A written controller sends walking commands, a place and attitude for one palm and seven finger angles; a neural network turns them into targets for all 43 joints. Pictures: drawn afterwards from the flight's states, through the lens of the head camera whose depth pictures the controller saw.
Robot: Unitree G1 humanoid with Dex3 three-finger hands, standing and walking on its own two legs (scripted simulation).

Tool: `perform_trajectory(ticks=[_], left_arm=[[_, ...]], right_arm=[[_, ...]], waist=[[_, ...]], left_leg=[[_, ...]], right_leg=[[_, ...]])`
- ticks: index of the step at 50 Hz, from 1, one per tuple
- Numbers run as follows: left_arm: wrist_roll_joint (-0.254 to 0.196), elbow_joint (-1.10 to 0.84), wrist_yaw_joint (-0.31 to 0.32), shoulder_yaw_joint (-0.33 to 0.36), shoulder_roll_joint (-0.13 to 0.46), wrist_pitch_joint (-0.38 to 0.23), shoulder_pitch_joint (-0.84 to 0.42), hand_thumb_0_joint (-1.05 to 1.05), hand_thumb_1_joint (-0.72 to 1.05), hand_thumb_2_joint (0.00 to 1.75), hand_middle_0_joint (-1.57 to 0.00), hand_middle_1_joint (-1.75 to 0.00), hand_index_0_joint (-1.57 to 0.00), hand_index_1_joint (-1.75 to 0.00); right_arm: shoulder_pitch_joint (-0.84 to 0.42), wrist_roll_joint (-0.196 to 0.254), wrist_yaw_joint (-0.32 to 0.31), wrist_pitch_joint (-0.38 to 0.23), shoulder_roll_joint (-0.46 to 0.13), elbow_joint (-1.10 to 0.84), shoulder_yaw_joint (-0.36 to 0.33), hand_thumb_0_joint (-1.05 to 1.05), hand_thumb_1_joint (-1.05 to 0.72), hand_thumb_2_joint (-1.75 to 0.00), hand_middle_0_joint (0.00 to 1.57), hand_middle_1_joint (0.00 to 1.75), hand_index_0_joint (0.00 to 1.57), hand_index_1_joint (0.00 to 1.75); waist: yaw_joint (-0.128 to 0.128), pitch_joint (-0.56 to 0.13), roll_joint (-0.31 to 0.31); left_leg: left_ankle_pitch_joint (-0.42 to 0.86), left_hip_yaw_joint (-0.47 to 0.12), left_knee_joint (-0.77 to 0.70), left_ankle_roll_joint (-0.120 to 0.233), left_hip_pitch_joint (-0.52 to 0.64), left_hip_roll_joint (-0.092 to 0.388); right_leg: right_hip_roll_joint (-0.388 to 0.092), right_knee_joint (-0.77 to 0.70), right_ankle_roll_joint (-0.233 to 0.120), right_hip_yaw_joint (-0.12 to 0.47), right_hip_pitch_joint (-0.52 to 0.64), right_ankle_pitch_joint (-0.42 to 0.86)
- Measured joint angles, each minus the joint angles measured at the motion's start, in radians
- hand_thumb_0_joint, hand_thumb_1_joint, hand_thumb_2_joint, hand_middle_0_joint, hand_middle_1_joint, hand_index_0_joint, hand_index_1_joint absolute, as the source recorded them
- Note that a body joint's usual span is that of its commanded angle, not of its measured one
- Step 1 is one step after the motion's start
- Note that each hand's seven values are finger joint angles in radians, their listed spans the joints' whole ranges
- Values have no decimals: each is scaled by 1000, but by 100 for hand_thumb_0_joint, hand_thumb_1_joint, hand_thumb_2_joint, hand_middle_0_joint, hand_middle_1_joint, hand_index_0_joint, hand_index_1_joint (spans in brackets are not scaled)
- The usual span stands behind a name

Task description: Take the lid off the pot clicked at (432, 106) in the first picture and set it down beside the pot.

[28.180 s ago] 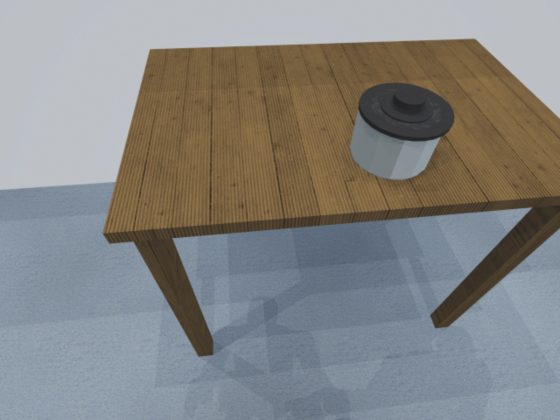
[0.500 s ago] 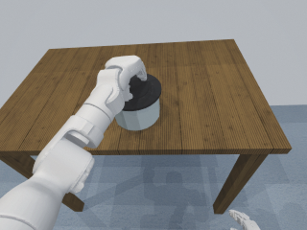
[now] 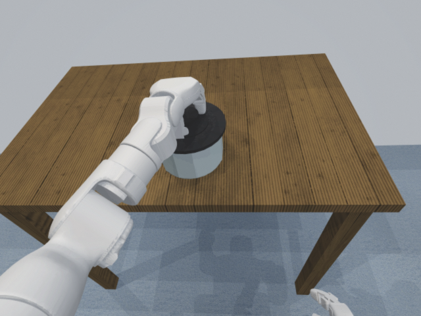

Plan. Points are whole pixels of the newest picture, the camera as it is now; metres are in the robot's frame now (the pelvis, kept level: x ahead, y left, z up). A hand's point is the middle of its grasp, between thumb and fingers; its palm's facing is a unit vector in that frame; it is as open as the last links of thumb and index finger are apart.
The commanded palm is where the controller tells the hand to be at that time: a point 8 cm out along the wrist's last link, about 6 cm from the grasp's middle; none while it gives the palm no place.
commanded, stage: close the fingers and squeeze the knob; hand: left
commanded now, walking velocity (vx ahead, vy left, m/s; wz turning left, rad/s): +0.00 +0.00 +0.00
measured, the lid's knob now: (186, 116) +0.48 +0.05 +0.14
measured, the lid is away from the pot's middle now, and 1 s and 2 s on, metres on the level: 0.01 0.01 0.01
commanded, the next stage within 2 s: lift the lid straight up in 0.80 s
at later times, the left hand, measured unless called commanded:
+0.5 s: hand (181, 119) +0.45 +0.06 +0.16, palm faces -0.28 -0.06 -0.96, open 8.3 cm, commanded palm +0.43 +0.07 +0.22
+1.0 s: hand (179, 120) +0.44 +0.06 +0.16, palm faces -0.25 -0.04 -0.97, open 8.3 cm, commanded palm +0.42 +0.06 +0.23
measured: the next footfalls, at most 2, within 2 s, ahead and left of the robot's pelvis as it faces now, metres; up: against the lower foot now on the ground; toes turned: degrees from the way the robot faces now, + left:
none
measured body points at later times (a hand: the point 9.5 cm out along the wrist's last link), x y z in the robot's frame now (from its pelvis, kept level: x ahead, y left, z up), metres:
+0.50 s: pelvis +0.00 -0.01 +0.00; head +0.01 -0.05 +0.45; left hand +0.46 +0.06 +0.21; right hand +0.15 -0.25 -0.13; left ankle -0.01 +0.07 -0.74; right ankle -0.01 -0.11 -0.74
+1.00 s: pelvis +0.00 +0.00 +0.00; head +0.01 -0.05 +0.45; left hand +0.45 +0.06 +0.21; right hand +0.15 -0.24 -0.13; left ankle -0.01 +0.07 -0.74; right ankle -0.01 -0.11 -0.74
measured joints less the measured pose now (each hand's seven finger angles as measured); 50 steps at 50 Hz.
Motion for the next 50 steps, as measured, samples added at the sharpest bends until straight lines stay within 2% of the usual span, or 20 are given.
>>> perform_trajectory(ticks=[12, 34, 50], left_arm=[[-5, -13, -14, 7, 13, 6, 10, 1, 9, 104, -63, -79, -65, -80], [-1, -36, -28, 28, 28, -8, 28, 0, 11, 103, -61, -80, -64, -79], [-7, -91, -22, 1, 39, 10, 53, -2, 15, 101, -60, -78, -61, -78]], right_arm=[[10, 0, -3, -4, -11, 3, -7, 1, -91, -90, 19, 30, 20, 30], [-16, 2, -6, -4, -9, -13, 0, 1, -91, -90, 19, 30, 20, 30], [-10, 5, 6, 0, -10, -9, -7, 1, -91, -90, 19, 30, 20, 30]], waist=[[-5, 0, 3], [-5, 5, 0], [-1, 6, 8]], left_leg=[[-3, -2, -3, -4, 7, 6], [-4, -2, -2, -9, 9, 12], [-3, -2, -3, -5, 15, 8]], right_leg=[[6, -7, -4, -2, 8, -1], [13, -11, -9, -2, 13, 2], [9, -10, -6, -1, 18, 1]])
